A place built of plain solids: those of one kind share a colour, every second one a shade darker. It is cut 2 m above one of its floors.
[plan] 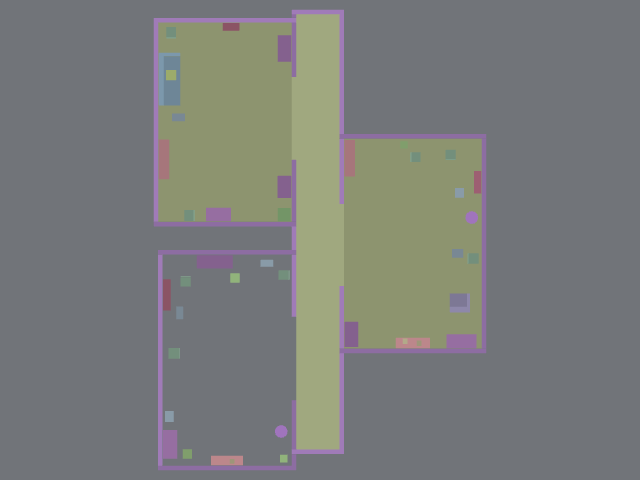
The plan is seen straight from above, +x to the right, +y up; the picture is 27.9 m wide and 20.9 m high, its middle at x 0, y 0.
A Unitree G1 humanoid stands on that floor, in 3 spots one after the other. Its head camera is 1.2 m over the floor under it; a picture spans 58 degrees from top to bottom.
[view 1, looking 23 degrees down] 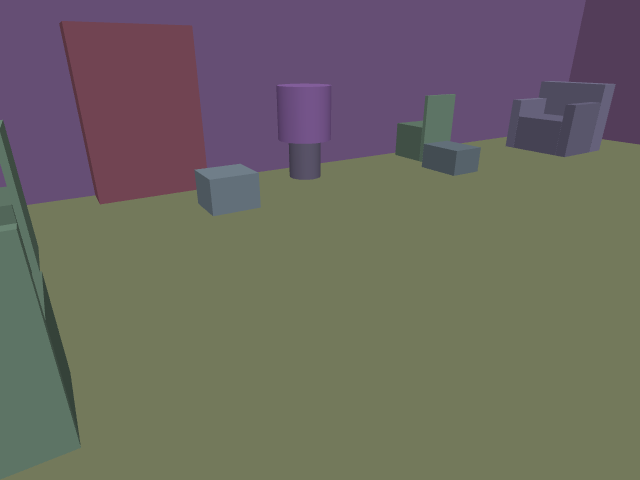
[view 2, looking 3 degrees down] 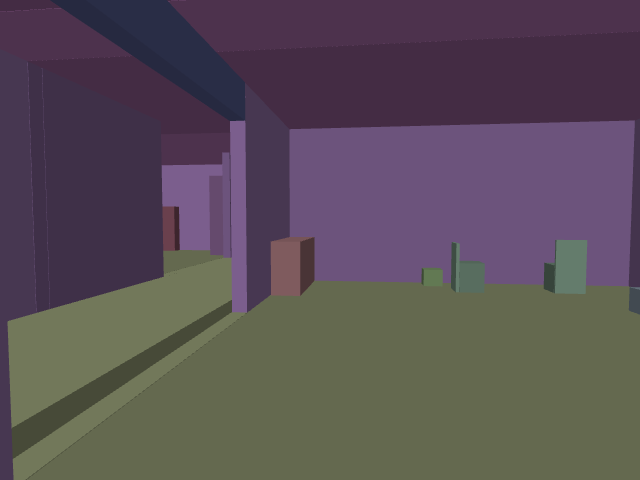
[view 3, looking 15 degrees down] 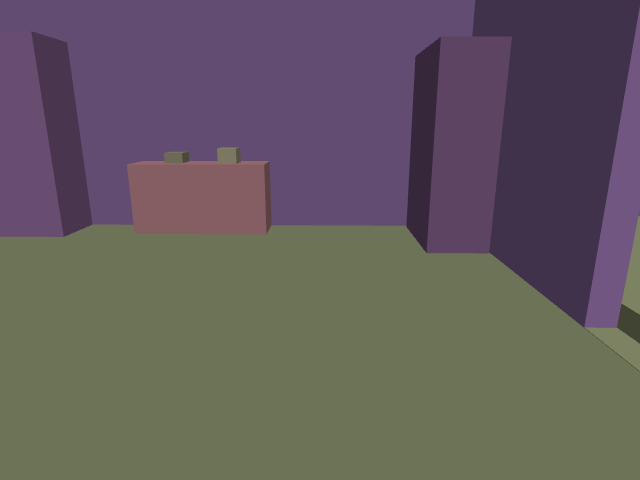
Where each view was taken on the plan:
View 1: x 2.62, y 3.28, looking -32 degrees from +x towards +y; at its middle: floor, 3.07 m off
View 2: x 2.62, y -3.68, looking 97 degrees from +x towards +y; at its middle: wall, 8.17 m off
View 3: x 2.62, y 0.44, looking -89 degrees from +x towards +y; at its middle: floor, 4.64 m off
